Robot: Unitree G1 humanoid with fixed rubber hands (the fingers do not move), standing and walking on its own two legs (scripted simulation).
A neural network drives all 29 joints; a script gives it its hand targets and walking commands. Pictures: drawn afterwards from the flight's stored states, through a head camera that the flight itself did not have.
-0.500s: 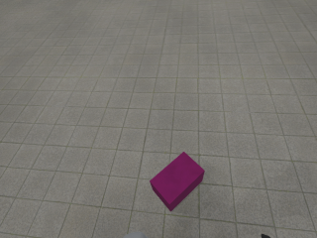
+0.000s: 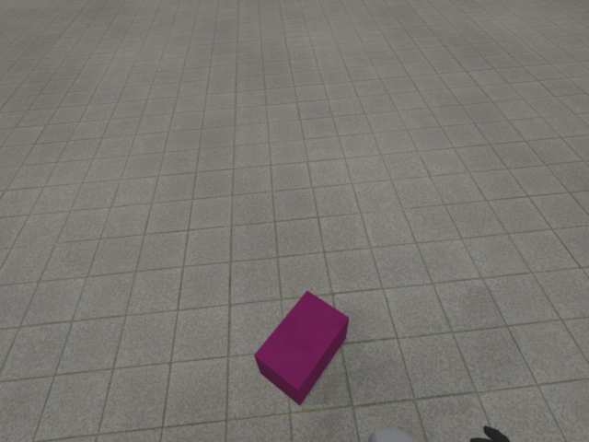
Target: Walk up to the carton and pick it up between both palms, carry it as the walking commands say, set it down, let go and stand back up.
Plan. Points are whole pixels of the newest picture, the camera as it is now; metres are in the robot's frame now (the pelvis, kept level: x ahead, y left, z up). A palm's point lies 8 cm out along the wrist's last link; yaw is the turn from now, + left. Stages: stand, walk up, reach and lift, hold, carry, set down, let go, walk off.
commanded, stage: walk up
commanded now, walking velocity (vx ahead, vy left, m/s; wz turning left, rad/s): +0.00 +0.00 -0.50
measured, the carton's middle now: (303, 346) +0.51 +0.05 -0.69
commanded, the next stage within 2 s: none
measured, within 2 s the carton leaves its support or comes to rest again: neither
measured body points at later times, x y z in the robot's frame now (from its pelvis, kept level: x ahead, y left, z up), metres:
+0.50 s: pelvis +0.03 +0.02 +0.01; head +0.07 -0.07 +0.45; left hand +0.08 +0.30 -0.08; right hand +0.04 -0.24 -0.17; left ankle +0.08 +0.20 -0.62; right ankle +0.03 -0.13 -0.74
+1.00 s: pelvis +0.12 +0.21 +0.00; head +0.16 +0.22 +0.44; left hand +0.29 +0.43 -0.16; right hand +0.05 -0.07 -0.12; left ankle +0.11 +0.25 -0.74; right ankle +0.02 +0.09 -0.65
